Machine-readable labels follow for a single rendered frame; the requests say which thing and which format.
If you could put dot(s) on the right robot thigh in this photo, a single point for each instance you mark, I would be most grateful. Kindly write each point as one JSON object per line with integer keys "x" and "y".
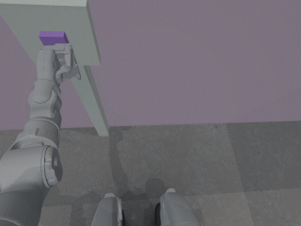
{"x": 177, "y": 209}

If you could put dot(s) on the panel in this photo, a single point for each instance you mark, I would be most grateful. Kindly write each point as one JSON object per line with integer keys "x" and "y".
{"x": 26, "y": 18}

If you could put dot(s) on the left robot forearm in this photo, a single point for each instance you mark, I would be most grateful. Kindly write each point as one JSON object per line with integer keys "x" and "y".
{"x": 44, "y": 121}

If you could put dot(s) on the button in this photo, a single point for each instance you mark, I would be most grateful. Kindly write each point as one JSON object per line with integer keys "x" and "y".
{"x": 49, "y": 38}

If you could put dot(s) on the left robot hand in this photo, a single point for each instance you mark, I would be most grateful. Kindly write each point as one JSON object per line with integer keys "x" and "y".
{"x": 49, "y": 67}

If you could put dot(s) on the robot thigh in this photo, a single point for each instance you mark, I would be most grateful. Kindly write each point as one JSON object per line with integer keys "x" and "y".
{"x": 177, "y": 209}
{"x": 108, "y": 213}

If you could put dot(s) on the left robot thigh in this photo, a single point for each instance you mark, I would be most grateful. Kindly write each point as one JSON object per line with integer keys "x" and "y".
{"x": 108, "y": 213}

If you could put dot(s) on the left robot upper arm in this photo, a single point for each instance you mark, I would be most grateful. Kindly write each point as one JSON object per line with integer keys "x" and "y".
{"x": 26, "y": 177}

